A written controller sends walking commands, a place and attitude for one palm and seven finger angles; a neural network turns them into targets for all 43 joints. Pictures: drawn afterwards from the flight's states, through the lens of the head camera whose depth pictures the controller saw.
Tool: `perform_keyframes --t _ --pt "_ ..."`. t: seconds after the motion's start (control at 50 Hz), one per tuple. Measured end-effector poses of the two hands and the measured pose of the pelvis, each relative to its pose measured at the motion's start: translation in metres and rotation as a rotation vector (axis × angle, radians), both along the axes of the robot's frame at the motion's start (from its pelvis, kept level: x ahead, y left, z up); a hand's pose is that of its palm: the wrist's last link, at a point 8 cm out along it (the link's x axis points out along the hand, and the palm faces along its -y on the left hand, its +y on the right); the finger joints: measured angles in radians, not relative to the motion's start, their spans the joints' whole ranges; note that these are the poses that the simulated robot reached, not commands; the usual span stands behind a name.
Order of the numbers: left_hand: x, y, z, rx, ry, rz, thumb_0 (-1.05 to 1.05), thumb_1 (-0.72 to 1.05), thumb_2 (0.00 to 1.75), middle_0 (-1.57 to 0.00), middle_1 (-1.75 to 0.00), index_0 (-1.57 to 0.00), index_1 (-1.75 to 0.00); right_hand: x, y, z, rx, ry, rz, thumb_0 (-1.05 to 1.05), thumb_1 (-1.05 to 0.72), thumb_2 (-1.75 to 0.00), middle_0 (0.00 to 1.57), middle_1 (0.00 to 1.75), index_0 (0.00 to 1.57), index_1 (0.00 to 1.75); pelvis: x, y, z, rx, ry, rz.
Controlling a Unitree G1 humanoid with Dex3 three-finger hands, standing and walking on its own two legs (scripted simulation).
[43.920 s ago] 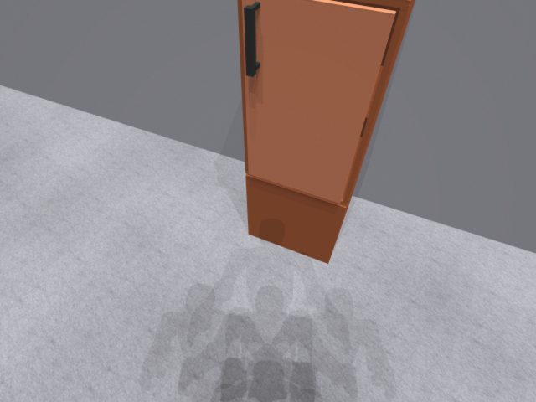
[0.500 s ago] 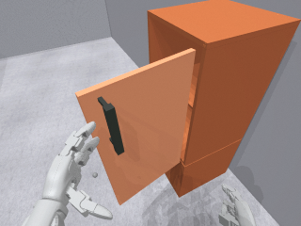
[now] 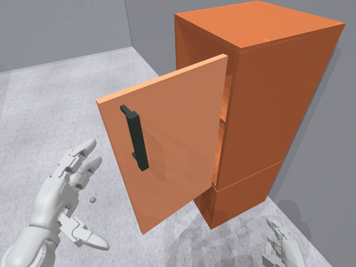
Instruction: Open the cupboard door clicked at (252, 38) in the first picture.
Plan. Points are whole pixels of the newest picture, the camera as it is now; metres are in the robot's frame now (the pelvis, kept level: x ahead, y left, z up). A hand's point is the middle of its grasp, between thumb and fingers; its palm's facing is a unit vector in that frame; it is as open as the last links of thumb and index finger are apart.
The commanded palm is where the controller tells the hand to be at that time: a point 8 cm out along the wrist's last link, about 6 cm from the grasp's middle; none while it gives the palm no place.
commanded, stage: draw the hand back to the body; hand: left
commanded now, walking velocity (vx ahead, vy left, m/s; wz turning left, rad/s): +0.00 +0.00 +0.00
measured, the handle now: (134, 139) +0.34 +0.14 +0.15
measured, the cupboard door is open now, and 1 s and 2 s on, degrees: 100 100 100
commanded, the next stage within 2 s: step back with the hand held close in 1.50 s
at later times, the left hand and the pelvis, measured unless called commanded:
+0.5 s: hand (66, 193) +0.19 +0.22 +0.15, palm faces +0.15 -0.96 -0.23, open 15.8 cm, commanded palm +0.15 +0.27 +0.16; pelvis +0.01 +0.02 +0.00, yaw -1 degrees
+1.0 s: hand (49, 178) +0.21 +0.26 +0.16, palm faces +0.39 -0.83 -0.40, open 10.5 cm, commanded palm +0.17 +0.31 +0.18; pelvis +0.02 +0.02 +0.01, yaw -2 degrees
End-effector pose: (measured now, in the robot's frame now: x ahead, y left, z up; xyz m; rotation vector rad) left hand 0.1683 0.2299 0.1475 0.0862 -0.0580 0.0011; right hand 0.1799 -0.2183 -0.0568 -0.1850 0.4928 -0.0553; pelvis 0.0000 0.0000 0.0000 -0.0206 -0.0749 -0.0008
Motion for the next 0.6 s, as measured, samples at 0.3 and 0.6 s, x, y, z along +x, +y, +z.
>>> perform_keyframes --t 0.3,0.6 --pt "0.003 0.026 0.006 0.005 0.010 0.009 -0.01 -0.50 0.30 -0.15 -0.30 -0.15 -0.30 -0.006 0.020 0.002 0.012 -0.013 -0.001 0.02 -0.90 -0.90 0.20 0.30 0.20 0.30 0.001 0.017 0.003 0.004 -0.004 -0.010" --pt "-0.012 0.049 0.018 0.233 -0.072 0.279 -0.01 -0.28 0.39 -0.16 -0.30 -0.16 -0.30 0.013 0.037 0.008 -0.017 0.019 0.042 0.02 -0.90 -0.90 0.20 0.30 0.20 0.30 0.008 0.025 0.006 0.002 -0.009 -0.020"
